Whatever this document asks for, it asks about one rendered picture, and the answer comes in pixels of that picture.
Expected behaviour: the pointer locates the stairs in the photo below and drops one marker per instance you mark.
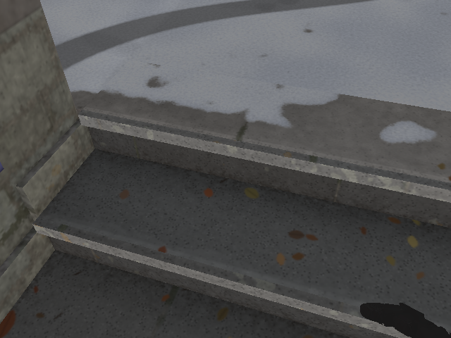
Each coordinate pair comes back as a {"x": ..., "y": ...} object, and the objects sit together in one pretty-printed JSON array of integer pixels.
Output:
[{"x": 84, "y": 293}]

